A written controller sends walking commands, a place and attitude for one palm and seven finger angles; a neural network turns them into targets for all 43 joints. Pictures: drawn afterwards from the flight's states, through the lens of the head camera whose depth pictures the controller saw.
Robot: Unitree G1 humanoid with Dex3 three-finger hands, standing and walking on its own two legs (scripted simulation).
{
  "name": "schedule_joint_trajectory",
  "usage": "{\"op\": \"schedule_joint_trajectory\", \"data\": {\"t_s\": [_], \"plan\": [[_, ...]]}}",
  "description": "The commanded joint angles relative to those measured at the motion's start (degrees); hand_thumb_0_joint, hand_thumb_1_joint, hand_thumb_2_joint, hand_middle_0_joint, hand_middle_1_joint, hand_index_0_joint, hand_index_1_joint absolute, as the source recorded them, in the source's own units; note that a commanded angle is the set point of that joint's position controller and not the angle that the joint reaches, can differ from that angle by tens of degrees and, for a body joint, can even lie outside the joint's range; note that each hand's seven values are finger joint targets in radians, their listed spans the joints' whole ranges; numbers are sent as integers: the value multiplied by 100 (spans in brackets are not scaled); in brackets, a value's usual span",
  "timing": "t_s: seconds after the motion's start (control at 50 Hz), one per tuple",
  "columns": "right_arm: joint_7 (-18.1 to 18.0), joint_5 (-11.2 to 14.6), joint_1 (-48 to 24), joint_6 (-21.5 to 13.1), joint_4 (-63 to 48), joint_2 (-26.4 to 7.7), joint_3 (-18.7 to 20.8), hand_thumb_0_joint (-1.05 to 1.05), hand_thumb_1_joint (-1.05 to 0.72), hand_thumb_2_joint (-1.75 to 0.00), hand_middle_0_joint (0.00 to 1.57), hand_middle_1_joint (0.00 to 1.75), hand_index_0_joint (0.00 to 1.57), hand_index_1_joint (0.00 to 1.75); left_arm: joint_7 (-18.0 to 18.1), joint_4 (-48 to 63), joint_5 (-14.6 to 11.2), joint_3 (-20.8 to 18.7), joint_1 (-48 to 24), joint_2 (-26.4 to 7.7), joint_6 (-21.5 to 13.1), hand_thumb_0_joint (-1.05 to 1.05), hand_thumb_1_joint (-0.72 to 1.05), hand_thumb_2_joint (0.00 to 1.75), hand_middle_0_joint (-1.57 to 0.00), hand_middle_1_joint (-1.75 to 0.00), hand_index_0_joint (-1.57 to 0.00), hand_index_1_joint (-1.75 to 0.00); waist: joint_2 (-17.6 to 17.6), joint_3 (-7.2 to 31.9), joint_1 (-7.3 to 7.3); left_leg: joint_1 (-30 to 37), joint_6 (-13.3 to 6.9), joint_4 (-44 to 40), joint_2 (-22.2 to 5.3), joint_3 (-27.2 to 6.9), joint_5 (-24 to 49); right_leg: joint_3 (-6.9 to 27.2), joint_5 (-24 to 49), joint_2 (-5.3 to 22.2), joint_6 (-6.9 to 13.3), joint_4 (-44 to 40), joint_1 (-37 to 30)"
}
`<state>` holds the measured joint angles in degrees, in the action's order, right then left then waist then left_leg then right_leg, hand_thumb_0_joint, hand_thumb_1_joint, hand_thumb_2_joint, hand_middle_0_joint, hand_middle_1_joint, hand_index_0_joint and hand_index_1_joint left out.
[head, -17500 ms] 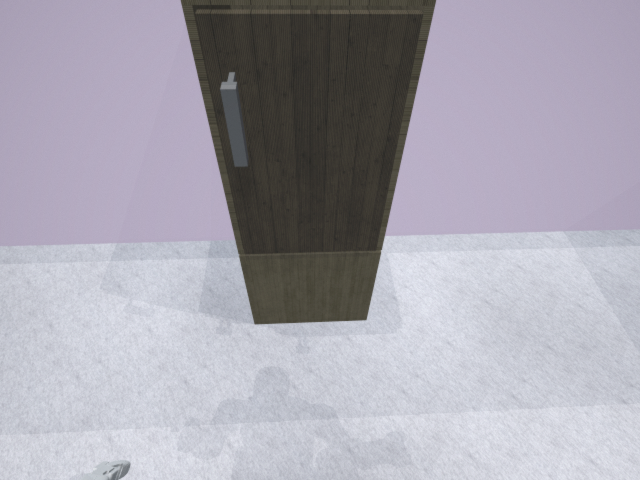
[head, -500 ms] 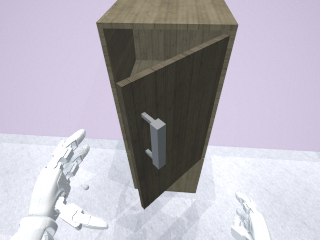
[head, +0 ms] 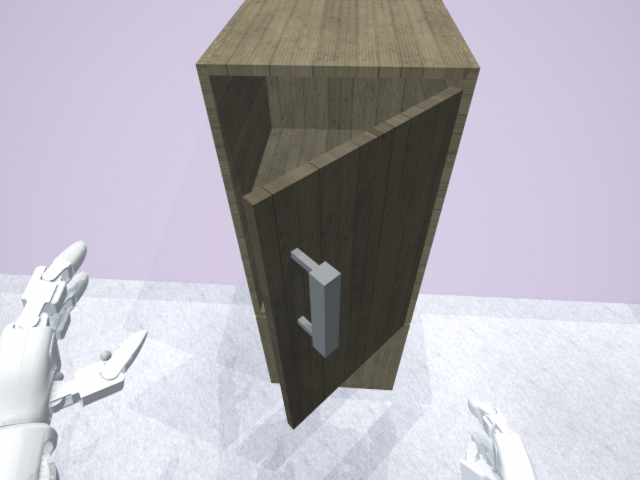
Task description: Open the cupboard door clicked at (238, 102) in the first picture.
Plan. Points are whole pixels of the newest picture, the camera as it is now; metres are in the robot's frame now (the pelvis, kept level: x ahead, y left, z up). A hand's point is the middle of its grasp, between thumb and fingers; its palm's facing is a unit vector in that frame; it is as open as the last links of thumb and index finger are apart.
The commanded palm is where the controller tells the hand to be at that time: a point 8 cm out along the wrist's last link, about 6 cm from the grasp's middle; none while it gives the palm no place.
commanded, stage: draw the hand back to the body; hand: left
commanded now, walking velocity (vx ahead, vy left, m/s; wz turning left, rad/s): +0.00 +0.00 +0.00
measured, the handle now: (313, 303) +0.31 +0.06 +0.08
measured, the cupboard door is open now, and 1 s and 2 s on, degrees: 47 47 47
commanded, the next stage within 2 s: step back with the hand held close in 0.52 s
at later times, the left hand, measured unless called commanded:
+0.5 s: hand (93, 345) +0.19 +0.24 +0.15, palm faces +0.45 -0.81 -0.38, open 7.5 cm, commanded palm +0.14 +0.29 +0.17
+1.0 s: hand (85, 366) +0.17 +0.25 +0.14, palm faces +0.32 -0.80 -0.50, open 7.4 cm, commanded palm +0.11 +0.29 +0.17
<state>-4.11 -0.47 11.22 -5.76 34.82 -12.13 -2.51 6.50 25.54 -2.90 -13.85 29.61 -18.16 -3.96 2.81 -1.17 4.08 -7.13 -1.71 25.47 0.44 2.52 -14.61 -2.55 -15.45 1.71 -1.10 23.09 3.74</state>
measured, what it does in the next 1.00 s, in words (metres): stands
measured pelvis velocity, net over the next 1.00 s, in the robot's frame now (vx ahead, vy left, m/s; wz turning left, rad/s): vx -0.04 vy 0.00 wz -0.02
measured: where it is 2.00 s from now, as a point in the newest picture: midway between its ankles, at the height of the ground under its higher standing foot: outside the picture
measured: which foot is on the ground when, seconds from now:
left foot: down 0.00-1.00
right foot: down 0.00-1.00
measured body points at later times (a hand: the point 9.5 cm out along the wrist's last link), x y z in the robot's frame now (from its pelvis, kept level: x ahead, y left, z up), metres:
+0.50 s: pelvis +0.00 -0.01 +0.00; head -0.02 -0.03 +0.45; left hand +0.16 +0.29 +0.17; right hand +0.19 -0.23 -0.08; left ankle +0.00 +0.10 -0.74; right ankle -0.03 -0.13 -0.74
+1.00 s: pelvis -0.04 +0.00 +0.00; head -0.01 -0.01 +0.45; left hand +0.15 +0.29 +0.17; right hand +0.15 -0.25 -0.08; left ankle +0.00 +0.10 -0.74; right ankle -0.03 -0.13 -0.74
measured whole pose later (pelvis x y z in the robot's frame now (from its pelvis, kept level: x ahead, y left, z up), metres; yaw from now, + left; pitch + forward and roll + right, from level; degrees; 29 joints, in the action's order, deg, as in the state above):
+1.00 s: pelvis -0.04 +0.00 +0.00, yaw -1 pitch +0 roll -1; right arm -4.7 0.9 9.2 0.8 31.1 -13.5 1.1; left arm 6.5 28.4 -3.2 -21.5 32.7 -23.8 -7.6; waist 1.4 -3.0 0.7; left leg -15.7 -1.4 27.4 -1.0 3.2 -11.8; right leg -1.8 -12.3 0.5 -0.8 25.1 12.8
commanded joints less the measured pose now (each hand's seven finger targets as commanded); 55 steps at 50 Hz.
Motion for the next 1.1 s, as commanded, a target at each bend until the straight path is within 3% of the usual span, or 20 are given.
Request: {"op": "schedule_joint_trajectory", "data": {"t_s": [0.0,0.12,0.2,0.34,0.4,0.48,0.56,0.6,0.62,0.64,0.66,0.72,0.76,0.78,0.8,0.86,0.88,0.92,1.0,1.08], "plan": [[-75,12,-768,-300,-864,-634,275,0,-90,-90,20,30,20,30,144,1184,-5,-876,-569,-965,-371,0,69,81,-19,-30,-19,-30,185,415,8,254,145,-483,-207,-320,1651,-13,1256,-170,242,-289,77],[-89,26,-810,-241,-783,-647,320,0,-90,-90,20,30,20,30,164,938,-75,-1244,-809,-1165,-381,0,90,90,-20,-30,-20,-30,119,386,20,296,116,-507,-187,-259,1635,11,1382,-169,232,-385,35],[-57,25,-825,-210,-783,-672,349,0,-90,-90,20,30,20,30,105,744,-87,-961,-683,-899,-347,0,90,90,-20,-30,-20,-30,-53,328,-11,355,75,-513,-187,-223,1636,11,1427,-164,197,-446,76],[-83,23,-872,-228,-765,-642,356,0,-90,-90,20,30,20,30,133,956,-71,-1134,-814,-1120,-405,0,90,90,-20,-30,-20,-30,18,398,12,363,74,-513,-146,-212,1438,44,1312,-168,207,-511,51],[-97,28,-866,-265,-749,-630,357,0,-90,-90,20,30,20,30,143,1055,-61,-1166,-851,-1152,-431,0,90,90,-20,-30,-20,-30,284,423,8,414,83,-494,-137,-188,1452,62,1329,-157,216,-522,58],[-92,33,-867,-275,-726,-645,371,0,-90,-90,20,30,20,30,129,837,-75,-1134,-714,-1096,-418,0,90,90,-20,-30,-20,-30,-37,329,8,396,74,-504,-153,-186,1471,49,1360,-179,200,-561,89],[-100,34,-878,-258,-730,-635,375,0,-90,-90,20,30,20,30,112,750,-98,-1109,-800,-1066,-441,0,90,90,-20,-30,-20,-30,-143,236,-7,394,40,-533,-148,-164,1224,74,1146,-176,172,-638,192],[-106,39,-891,-268,-736,-643,380,0,-90,-90,20,30,20,30,105,833,-86,-1070,-861,-1056,-462,0,90,90,-20,-30,-20,-30,29,265,-19,411,45,-540,-144,-157,1166,95,1073,-161,176,-655,183],[-113,40,-914,-301,-730,-647,377,0,-90,-90,20,30,20,30,138,1137,-88,-1235,-1282,-1298,-517,0,90,90,-20,-30,-20,-30,125,451,-16,475,39,-519,-128,-171,1161,118,1096,-146,177,-653,126],[-102,94,-785,-185,-926,-754,359,0,-90,-90,20,30,20,30,162,1232,-70,-1940,-1501,-1973,-713,0,90,90,-20,-30,-20,-30,-117,-52,-225,25,-67,-295,-245,-262,911,510,1341,110,138,-924,736],[-100,65,-793,-87,-821,-675,374,0,-90,-90,20,30,20,30,80,712,-65,-1568,-831,-1478,-691,0,90,90,-20,-30,-20,-30,-433,3,-256,18,-70,-127,-235,-299,968,507,1546,232,140,-905,772],[-74,57,-739,81,-959,-740,433,0,-90,-90,20,30,20,30,27,841,-25,-1303,-258,-1207,-708,0,90,90,-20,-30,-20,-30,-145,471,-286,82,-29,-39,-304,-231,1605,369,2198,293,109,-556,625],[-74,68,-703,166,-1045,-761,479,0,-90,-90,20,30,20,30,52,996,-21,-1362,-87,-1282,-700,0,90,90,-20,-30,-20,-30,-180,757,-297,107,-11,13,-379,-206,2071,310,2478,269,70,-353,544],[-96,83,-720,198,-1060,-781,493,0,-90,-90,20,30,20,30,73,1072,-25,-1388,-20,-1321,-691,0,90,90,-20,-30,-20,-30,-36,891,-290,130,-11,14,-404,-229,2301,272,2631,275,67,-248,455],[-98,96,-696,239,-1099,-741,506,0,-90,-90,20,30,20,30,96,1088,-33,-1473,106,-1369,-680,0,90,90,-20,-30,-20,-30,-161,991,-292,143,-7,27,-448,-230,2450,289,2765,262,56,-153,443],[-111,121,-681,323,-1208,-743,548,0,-90,-90,20,30,20,30,146,1340,-33,-1627,154,-1535,-683,0,90,90,-20,-30,-20,-30,-326,1123,-304,-14,14,102,-496,-232,2501,319,2857,256,46,20,436],[-128,123,-713,347,-1216,-747,563,0,-90,-90,20,30,20,30,173,1455,-34,-1746,142,-1673,-706,0,90,90,-20,-30,-20,-30,-202,1183,-293,-69,11,102,-492,-257,2531,318,2891,282,61,74,384],[-135,143,-681,355,-1281,-721,576,0,-90,-90,20,30,20,30,198,1496,-39,-1727,255,-1614,-714,0,90,90,-20,-30,-20,-30,-216,1157,-305,-203,23,106,-531,-263,2360,343,2708,276,56,156,461],[-135,137,-636,317,-1313,-750,585,0,-90,-90,20,30,20,30,255,1604,-23,-1749,329,-1593,-784,0,90,90,-20,-30,-20,-30,83,981,-314,-702,-6,-78,-619,-432,1686,372,1860,200,67,242,527],[-126,122,-619,204,-1330,-817,587,0,-90,-90,20,30,20,30,287,1643,20,-1820,351,-1584,-893,0,90,90,-20,-30,-20,-30,300,705,-319,-1598,-122,-537,-773,-719,135,362,823,54,61,473,397]]}}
